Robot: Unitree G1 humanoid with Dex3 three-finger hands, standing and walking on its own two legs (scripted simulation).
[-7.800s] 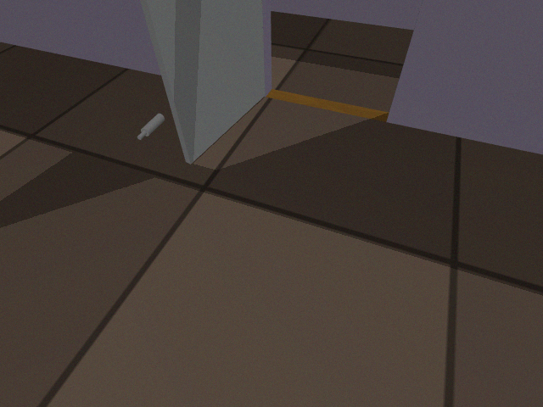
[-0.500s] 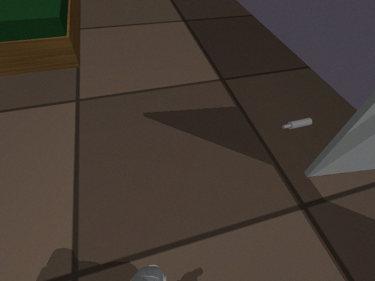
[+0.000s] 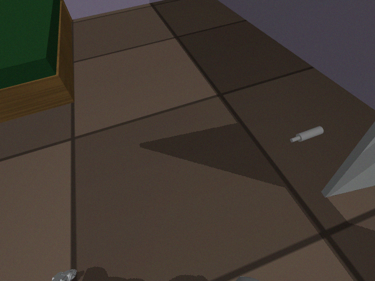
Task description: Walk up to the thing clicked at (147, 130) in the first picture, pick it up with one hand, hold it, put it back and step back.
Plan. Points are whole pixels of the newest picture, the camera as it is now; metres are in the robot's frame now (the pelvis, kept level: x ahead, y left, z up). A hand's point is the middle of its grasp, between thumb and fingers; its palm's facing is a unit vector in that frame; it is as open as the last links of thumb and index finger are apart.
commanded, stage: walk up
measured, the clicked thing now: (306, 135) +1.11 -0.68 -0.73
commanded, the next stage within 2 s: stand in 1.98 s
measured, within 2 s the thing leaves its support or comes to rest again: neither
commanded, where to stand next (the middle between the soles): +0.35 +0.04 m, yaw +1 degrees
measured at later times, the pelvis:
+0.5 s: pelvis +0.15 +0.05 +0.00, yaw +2 degrees
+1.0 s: pelvis +0.26 +0.03 +0.01, yaw +1 degrees
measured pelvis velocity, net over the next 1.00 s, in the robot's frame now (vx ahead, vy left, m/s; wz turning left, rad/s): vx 0.26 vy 0.03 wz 0.01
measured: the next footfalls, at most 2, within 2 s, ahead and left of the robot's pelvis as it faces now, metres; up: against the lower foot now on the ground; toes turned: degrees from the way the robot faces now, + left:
left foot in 0.38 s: +0.25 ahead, +0.16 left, +0.00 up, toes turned +7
right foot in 0.84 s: +0.37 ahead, -0.08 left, +0.00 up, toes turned -1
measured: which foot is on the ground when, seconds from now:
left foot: up 0.00-0.36, down 0.38-0.86, up 0.88-1.00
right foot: down 0.00-0.42, up 0.44-0.82, down 0.84-1.00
